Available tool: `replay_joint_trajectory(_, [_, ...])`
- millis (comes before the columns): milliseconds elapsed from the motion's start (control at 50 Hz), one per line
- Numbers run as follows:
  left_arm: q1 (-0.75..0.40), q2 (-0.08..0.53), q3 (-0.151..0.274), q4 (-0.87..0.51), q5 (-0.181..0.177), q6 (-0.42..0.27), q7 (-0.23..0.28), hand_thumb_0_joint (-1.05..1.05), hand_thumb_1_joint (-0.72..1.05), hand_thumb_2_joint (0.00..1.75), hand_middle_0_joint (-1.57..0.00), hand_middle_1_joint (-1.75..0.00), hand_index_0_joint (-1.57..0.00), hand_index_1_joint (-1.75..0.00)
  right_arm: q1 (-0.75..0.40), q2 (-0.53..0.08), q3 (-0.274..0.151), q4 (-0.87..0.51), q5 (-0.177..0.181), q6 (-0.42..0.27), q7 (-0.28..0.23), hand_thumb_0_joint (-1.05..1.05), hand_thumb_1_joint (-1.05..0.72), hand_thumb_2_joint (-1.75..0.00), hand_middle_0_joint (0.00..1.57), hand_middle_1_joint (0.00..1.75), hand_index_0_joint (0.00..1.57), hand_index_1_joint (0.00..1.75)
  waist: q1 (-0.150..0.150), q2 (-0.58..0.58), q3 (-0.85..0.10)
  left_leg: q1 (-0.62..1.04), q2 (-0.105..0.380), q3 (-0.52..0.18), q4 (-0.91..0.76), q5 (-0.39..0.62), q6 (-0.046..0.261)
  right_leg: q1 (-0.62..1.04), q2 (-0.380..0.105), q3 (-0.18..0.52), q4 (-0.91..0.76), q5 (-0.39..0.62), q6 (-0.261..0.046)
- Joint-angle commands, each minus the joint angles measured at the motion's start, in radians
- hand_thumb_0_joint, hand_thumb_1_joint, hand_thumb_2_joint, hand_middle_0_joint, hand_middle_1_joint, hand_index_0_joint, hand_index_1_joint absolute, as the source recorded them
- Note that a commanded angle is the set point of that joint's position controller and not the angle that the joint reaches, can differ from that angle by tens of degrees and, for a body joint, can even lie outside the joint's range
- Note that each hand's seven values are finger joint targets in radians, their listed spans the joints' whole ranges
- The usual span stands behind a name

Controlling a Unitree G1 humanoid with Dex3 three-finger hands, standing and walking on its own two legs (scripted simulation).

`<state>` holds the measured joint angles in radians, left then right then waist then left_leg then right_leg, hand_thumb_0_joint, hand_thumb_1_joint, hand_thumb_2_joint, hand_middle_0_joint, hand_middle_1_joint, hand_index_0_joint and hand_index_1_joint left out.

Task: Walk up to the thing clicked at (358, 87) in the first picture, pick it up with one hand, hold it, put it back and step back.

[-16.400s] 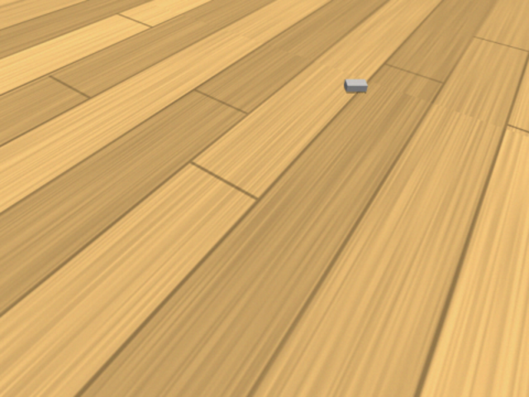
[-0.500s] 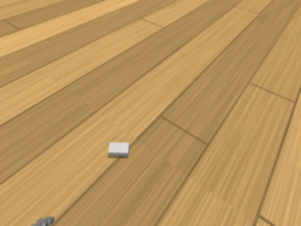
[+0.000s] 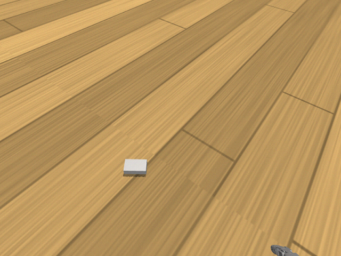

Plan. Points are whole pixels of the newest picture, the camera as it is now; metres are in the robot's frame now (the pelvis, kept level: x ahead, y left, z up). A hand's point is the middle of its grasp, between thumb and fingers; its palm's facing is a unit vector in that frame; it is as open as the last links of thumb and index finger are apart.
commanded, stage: stand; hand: left
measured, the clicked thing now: (135, 166) +0.74 +0.23 -0.76
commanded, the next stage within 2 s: walk up in 0.78 s
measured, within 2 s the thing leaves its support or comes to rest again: neither
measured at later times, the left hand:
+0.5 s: hand out of the picture +0.04 +0.25 -0.16, palm faces -0.05 -0.94 -0.34, open 7.4 cm
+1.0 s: hand out of the picture +0.05 +0.28 -0.16, palm faces +0.03 -0.94 -0.35, open 7.4 cm
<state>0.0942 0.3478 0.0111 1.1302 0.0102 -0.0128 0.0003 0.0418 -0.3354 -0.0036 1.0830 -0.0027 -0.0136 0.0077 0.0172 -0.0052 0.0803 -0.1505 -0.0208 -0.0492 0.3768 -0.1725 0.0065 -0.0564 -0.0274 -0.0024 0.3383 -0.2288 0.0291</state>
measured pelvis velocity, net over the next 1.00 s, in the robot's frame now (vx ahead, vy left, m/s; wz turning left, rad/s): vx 0.03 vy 0.01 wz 0.03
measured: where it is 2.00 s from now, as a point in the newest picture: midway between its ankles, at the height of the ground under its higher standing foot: (170, 244)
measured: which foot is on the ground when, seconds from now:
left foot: down 0.00-1.00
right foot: down 0.00-1.00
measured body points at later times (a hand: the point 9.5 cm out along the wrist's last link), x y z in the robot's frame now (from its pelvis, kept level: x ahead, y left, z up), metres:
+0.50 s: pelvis -0.02 +0.00 +0.00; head -0.01 +0.00 +0.45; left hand +0.04 +0.30 -0.13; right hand +0.03 -0.31 -0.13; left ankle +0.02 +0.11 -0.75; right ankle -0.03 -0.14 -0.75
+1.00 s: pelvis +0.03 +0.01 -0.01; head +0.03 +0.02 +0.44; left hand +0.05 +0.33 -0.13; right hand +0.10 -0.32 -0.12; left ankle +0.07 +0.13 -0.73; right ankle -0.03 -0.14 -0.75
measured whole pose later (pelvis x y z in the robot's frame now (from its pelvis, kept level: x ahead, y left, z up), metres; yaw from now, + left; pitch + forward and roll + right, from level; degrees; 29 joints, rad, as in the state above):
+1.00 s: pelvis +0.03 +0.01 -0.01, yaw +2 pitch -2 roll -2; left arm 0.25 0.38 0.07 1.01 0.04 -0.04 -0.04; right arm 0.21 -0.41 -0.07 1.04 -0.03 -0.02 0.06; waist 0.03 0.02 0.05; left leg -0.35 0.04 -0.01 0.67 -0.39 0.02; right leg -0.04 -0.01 -0.02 0.37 -0.29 0.00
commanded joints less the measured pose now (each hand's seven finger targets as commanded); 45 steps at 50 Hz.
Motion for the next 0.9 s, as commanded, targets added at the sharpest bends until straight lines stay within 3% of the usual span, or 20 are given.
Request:
replay_joint_trajectory(0, [-0.048, 0.210, 0.035, -0.056, 0.000, -0.022, 0.009, 0.00, 0.90, 0.90, -0.20, -0.30, -0.20, -0.30, -0.033, -0.216, -0.046, -0.040, -0.002, -0.019, -0.013, 0.00, -0.90, -0.90, 0.20, 0.30, 0.20, 0.30, -0.021, 0.017, -0.114, 0.057, 0.136, -0.086, -0.080, 0.193, 0.015, -0.013, -0.098, 0.070, -0.066, 0.137, -0.042])
replay_joint_trajectory(180, [-0.027, 0.214, 0.027, -0.049, 0.001, -0.026, 0.007, 0.00, 0.90, 0.90, -0.20, -0.30, -0.20, -0.30, -0.017, -0.225, -0.046, -0.014, -0.006, -0.017, -0.007, 0.00, -0.90, -0.90, 0.20, 0.30, 0.20, 0.30, -0.019, 0.000, -0.090, 0.031, 0.129, -0.088, -0.107, 0.082, 0.013, -0.041, -0.103, 0.081, -0.094, 0.050, -0.041])
replay_joint_trajectory(240, [-0.018, 0.216, 0.025, -0.047, 0.001, -0.022, 0.004, 0.00, 0.90, 0.90, -0.20, -0.30, -0.20, -0.30, 0.002, -0.227, -0.046, -0.002, -0.006, -0.015, -0.005, 0.00, -0.90, -0.90, 0.20, 0.30, 0.20, 0.30, -0.022, 0.019, -0.053, -0.008, 0.126, -0.101, -0.135, -0.052, 0.008, -0.077, -0.093, 0.083, -0.102, -0.056, -0.043])
replay_joint_trajectory(320, [0.000, 0.218, 0.026, -0.047, 0.001, -0.022, 0.001, 0.00, 0.90, 0.90, -0.20, -0.30, -0.20, -0.30, 0.007, -0.224, -0.044, 0.002, -0.008, -0.016, -0.004, 0.00, -0.90, -0.90, 0.20, 0.30, 0.20, 0.30, -0.015, 0.021, -0.057, -0.033, 0.130, -0.113, -0.149, -0.077, 0.009, -0.074, -0.091, 0.083, -0.084, -0.050, -0.047])
replay_joint_trajectory(440, [0.001, 0.222, 0.024, -0.060, 0.002, -0.026, 0.003, 0.00, 0.90, 0.90, -0.20, -0.30, -0.20, -0.30, 0.021, -0.223, -0.042, 0.003, -0.007, -0.021, -0.006, 0.00, -0.90, -0.90, 0.20, 0.30, 0.20, 0.30, -0.019, 0.005, -0.096, 0.012, 0.131, -0.096, -0.110, 0.057, 0.011, -0.065, -0.101, 0.093, -0.076, 0.039, -0.050])
replay_joint_trajectory(540, [0.013, 0.218, 0.020, -0.056, -0.002, -0.021, 0.005, 0.00, 0.90, 0.90, -0.20, -0.30, -0.20, -0.30, 0.034, -0.235, -0.041, 0.011, -0.005, -0.016, -0.005, 0.00, -0.90, -0.90, 0.20, 0.30, 0.20, 0.30, -0.022, 0.013, -0.069, -0.001, 0.131, -0.099, -0.112, 0.006, 0.013, -0.086, -0.097, 0.097, -0.081, -0.008, -0.051])
replay_joint_trajectory(740, [0.013, 0.225, 0.018, -0.064, -0.003, -0.024, 0.006, 0.00, 0.90, 0.90, -0.20, -0.30, -0.20, -0.30, 0.039, -0.233, -0.036, 0.009, -0.004, -0.018, -0.008, 0.00, -0.90, -0.90, 0.20, 0.30, 0.20, 0.30, -0.022, 0.003, -0.101, 0.035, 0.136, -0.084, -0.082, 0.133, 0.013, -0.063, -0.102, 0.099, -0.069, 0.105, -0.048])
replay_joint_trajectory(760, [0.078, 0.286, 0.080, -0.100, 0.011, -0.030, -0.015, 0.00, 0.90, 0.90, -0.20, -0.30, -0.20, -0.30, 0.104, -0.293, -0.083, -0.043, -0.014, -0.026, 0.014, 0.00, -0.90, -0.90, 0.20, 0.30, 0.20, 0.30, -0.013, -0.007, -0.186, 0.008, 0.082, -0.088, -0.020, -0.357, 0.073, -0.011, -0.040, 0.075, -0.019, -0.324, -0.090])
replay_joint_trajectory(780, [0.121, 0.294, 0.090, -0.090, 0.022, -0.028, -0.021, 0.00, 0.90, 0.90, -0.20, -0.30, -0.20, -0.30, 0.100, -0.297, -0.090, -0.050, -0.025, -0.025, 0.023, 0.00, -0.90, -0.90, 0.20, 0.30, 0.20, 0.30, 0.010, -0.003, -0.115, -0.121, 0.081, -0.098, -0.002, -0.530, 0.075, -0.021, -0.061, 0.129, -0.020, -0.496, -0.113])
replay_joint_trajectory(800, [0.133, 0.299, 0.102, -0.098, 0.025, -0.029, -0.023, 0.00, 0.90, 0.90, -0.20, -0.30, -0.20, -0.30, 0.040, -0.274, -0.090, -0.083, -0.029, -0.022, 0.026, 0.00, -0.90, -0.90, 0.20, 0.30, 0.20, 0.30, 0.036, -0.035, -0.022, -0.286, 0.063, -0.073, 0.058, -0.494, 0.061, 0.001, -0.102, 0.198, -0.054, -0.539, -0.143])
replay_joint_trajectory(820, [0.179, 0.315, 0.116, -0.104, 0.024, -0.033, -0.020, 0.00, 0.90, 0.90, -0.20, -0.30, -0.20, -0.30, -0.006, -0.237, -0.085, -0.116, -0.028, -0.021, 0.029, 0.00, -0.90, -0.90, 0.20, 0.30, 0.20, 0.30, 0.072, -0.119, 0.048, -0.443, 0.016, 0.013, 0.199, -0.353, 0.030, 0.083, -0.190, 0.311, -0.150, -0.560, -0.190])
replay_joint_trajectory(840, [0.192, 0.341, 0.130, -0.120, 0.029, -0.041, -0.016, 0.00, 0.90, 0.90, -0.20, -0.30, -0.20, -0.30, -0.034, -0.227, -0.092, -0.137, -0.038, -0.025, 0.027, 0.00, -0.90, -0.90, 0.20, 0.30, 0.20, 0.30, 0.089, -0.166, 0.111, -0.552, 0.044, 0.025, 0.368, -0.262, 0.011, 0.106, -0.310, 0.419, -0.232, -0.463, -0.246])
replay_joint_trajectory(860, [0.183, 0.339, 0.132, -0.139, 0.028, -0.047, -0.015, 0.00, 0.90, 0.90, -0.20, -0.30, -0.20, -0.30, -0.003, -0.244, -0.101, -0.134, -0.038, -0.032, 0.024, 0.00, -0.90, -0.90, 0.20, 0.30, 0.20, 0.30, 0.074, -0.100, 0.113, -0.547, 0.075, -0.022, 0.403, -0.234, 0.003, 0.099, -0.344, 0.434, -0.223, -0.324, -0.281])
replay_joint_trajectory(880, [0.163, 0.322, 0.131, -0.155, 0.025, -0.048, -0.017, 0.00, 0.90, 0.90, -0.20, -0.30, -0.20, -0.30, 0.028, -0.253, -0.106, -0.134, -0.034, -0.038, 0.029, 0.00, -0.90, -0.90, 0.20, 0.30, 0.20, 0.30, 0.048, -0.064, 0.075, -0.510, 0.093, -0.023, 0.413, -0.241, 0.006, 0.100, -0.315, 0.385, -0.214, -0.284, -0.286])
